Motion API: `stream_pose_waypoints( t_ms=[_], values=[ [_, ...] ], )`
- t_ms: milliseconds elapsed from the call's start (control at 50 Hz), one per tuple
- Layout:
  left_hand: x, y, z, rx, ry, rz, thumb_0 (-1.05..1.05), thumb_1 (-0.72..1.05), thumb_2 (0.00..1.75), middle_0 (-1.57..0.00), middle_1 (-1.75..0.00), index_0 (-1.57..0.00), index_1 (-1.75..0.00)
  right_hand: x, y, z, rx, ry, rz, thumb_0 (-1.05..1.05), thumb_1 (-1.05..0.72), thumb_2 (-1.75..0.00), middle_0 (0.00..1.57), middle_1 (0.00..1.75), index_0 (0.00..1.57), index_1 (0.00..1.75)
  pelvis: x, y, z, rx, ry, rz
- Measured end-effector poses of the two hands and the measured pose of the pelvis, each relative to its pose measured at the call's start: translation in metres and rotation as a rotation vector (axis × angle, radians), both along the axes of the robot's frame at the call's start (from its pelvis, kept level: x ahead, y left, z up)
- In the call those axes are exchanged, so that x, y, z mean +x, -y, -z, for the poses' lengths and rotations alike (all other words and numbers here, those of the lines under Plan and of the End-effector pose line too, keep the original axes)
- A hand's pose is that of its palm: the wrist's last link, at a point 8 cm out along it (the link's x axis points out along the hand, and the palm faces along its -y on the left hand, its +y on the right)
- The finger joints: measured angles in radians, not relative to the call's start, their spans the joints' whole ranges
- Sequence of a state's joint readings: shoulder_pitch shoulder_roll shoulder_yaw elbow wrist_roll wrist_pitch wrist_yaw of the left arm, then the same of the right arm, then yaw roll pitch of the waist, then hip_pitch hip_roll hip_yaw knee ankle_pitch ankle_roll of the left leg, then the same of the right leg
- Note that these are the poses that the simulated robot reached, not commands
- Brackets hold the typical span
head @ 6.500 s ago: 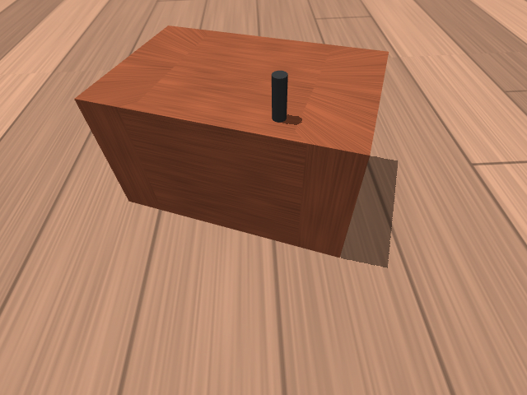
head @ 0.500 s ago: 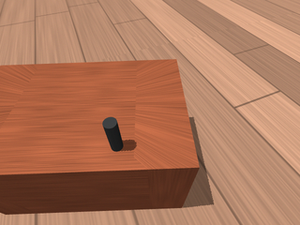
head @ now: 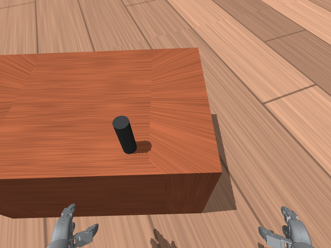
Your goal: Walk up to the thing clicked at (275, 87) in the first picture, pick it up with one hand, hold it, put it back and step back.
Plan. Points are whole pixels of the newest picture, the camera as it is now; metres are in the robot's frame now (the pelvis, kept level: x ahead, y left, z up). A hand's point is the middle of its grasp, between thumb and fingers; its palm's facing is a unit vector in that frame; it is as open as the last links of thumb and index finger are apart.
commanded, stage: rise first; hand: left
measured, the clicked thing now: (125, 136) +0.45 +0.17 -0.10
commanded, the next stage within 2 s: go down in 1.04 s
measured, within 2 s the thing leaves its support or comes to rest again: neither
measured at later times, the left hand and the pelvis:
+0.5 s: hand (79, 223) +0.19 +0.24 -0.07, palm faces +0.25 -0.91 -0.35, open 17.3 cm; pelvis +0.02 -0.01 +0.00, yaw +0 degrees
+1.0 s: hand (71, 220) +0.19 +0.25 -0.03, palm faces +0.28 -0.90 -0.35, open 17.6 cm; pelvis +0.01 -0.01 +0.00, yaw +0 degrees
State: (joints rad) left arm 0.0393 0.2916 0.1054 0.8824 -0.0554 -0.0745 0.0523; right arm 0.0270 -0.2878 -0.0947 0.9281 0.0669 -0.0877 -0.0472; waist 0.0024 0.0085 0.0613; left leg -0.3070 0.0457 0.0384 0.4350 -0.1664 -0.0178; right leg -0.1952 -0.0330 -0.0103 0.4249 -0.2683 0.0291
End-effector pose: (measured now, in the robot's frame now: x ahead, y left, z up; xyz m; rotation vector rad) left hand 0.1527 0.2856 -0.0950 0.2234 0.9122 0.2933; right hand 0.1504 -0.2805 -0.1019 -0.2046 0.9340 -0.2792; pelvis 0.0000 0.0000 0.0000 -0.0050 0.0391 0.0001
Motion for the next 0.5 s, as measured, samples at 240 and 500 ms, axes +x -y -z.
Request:
stream_pose_waypoints(
  t_ms=[240, 500],
  values=[
    [-0.004, -0.008, -0.026, 0.056, 0.099, -0.042, 0.00, -0.07, 0.18, -0.06, -0.05, -0.06, -0.06, -0.001, -0.007, -0.008, 0.014, 0.039, -0.009, 0.00, 0.11, -0.18, 0.06, 0.06, 0.06, 0.06, 0.013, 0.004, -0.001, 0.009, 0.001, 0.001],
    [0.006, 0.000, -0.054, 0.089, 0.238, -0.014, 0.00, -0.49, 0.06, -0.06, -0.04, -0.05, -0.05, 0.012, -0.015, -0.023, 0.008, 0.144, -0.059, -0.01, 0.44, -0.07, 0.06, 0.06, 0.05, 0.05, 0.015, 0.008, -0.002, 0.012, 0.033, -0.004]
  ],
)
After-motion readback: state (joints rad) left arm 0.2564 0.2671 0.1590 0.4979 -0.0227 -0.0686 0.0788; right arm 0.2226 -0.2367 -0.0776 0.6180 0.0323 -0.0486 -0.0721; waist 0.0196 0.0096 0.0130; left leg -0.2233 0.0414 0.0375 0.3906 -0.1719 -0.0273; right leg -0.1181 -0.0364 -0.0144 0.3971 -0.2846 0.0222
